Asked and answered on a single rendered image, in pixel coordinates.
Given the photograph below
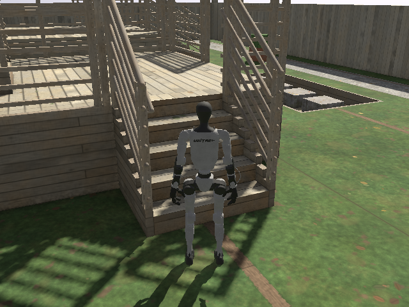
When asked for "right robot foot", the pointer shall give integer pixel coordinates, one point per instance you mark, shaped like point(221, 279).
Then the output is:
point(219, 258)

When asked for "left robot upper arm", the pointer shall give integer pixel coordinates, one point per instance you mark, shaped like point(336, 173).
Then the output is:
point(182, 145)

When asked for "right robot hand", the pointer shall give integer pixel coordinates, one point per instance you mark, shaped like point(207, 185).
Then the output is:
point(233, 195)

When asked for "left robot hand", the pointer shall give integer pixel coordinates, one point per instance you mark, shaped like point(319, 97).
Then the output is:
point(174, 196)

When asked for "robot right forearm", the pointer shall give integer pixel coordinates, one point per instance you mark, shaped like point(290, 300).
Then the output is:
point(231, 174)

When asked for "robot left thigh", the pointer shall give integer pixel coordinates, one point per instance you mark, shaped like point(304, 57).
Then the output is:
point(189, 189)

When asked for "right robot upper arm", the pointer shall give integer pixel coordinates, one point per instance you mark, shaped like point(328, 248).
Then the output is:
point(226, 146)

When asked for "robot left forearm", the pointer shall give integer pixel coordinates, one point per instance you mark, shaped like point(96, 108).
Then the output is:
point(176, 175)

